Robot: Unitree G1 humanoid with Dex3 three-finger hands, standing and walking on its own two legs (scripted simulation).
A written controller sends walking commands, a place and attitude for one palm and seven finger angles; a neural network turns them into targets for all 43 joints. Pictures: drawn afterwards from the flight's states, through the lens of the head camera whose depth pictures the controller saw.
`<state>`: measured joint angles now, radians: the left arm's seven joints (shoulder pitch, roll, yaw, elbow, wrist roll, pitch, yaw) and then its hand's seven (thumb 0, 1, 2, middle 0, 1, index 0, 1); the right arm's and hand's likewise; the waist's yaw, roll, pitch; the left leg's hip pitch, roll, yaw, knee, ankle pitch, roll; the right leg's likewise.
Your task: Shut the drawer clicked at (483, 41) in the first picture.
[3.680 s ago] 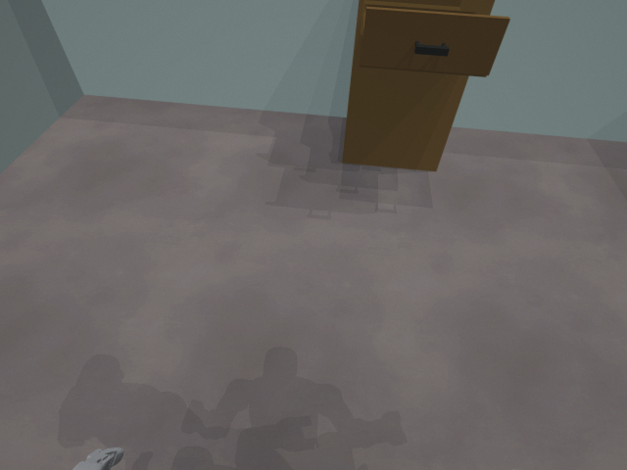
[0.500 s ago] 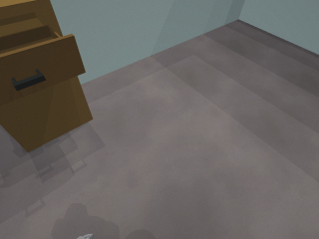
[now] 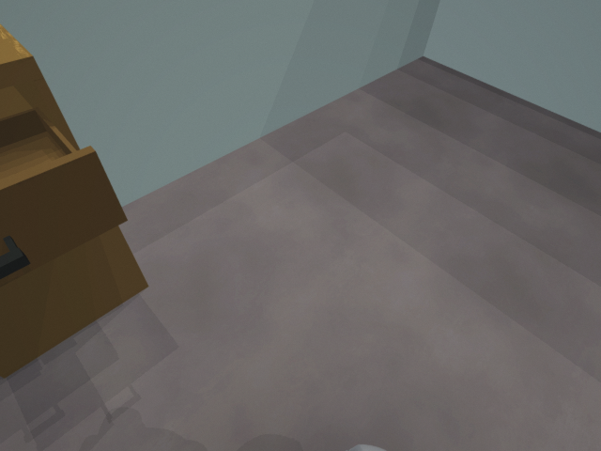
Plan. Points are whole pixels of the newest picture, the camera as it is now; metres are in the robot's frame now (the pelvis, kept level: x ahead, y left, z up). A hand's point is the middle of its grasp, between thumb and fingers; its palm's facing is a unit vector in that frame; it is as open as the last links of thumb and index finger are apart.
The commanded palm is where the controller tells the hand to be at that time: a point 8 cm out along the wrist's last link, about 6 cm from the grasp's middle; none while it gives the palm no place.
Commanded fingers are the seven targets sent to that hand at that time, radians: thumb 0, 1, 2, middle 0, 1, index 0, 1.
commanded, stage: walk to a spot facing it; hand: left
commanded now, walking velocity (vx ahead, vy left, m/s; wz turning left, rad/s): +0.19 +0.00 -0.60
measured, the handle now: out of the picture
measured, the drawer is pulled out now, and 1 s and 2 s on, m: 0.29 0.29 0.29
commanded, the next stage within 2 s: turn to face it in 0.02 s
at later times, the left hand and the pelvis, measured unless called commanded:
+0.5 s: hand (245, 382) +0.25 +0.11 -0.15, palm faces +0.03 -0.98 -0.20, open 7.3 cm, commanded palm none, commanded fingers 0.00 0.90 0.90 -0.20 -0.30 -0.20 -0.30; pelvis +0.13 -0.06 +0.00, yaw +3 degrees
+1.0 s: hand out of the picture +0.13 +0.22 -0.16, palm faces +0.36 -0.89 -0.26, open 7.4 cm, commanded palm none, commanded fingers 0.00 0.90 0.90 -0.20 -0.30 -0.20 -0.30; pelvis +0.12 -0.02 +0.01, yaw +19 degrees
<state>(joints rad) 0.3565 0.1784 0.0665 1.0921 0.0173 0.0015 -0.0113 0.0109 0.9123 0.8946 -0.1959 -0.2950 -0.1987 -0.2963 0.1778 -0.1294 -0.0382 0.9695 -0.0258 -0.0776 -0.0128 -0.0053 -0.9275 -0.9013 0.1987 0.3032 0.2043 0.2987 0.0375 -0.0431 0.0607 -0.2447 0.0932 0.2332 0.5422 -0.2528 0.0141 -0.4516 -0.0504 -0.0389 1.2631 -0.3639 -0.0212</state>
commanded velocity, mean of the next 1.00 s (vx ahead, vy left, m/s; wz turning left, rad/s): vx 0.00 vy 0.00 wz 0.49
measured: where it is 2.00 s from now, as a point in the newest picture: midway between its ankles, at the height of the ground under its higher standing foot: outside the picture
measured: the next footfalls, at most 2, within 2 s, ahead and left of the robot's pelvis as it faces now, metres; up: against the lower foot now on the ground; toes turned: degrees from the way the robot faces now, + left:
right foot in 0.26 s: +0.23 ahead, -0.16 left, +0.00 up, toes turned -14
left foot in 0.68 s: +0.18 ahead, +0.08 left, +0.00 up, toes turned +18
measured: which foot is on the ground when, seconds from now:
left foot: down 0.00-0.28, up 0.30-0.66, down 0.68-1.00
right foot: up 0.00-0.24, down 0.26-0.68, up 0.70-1.00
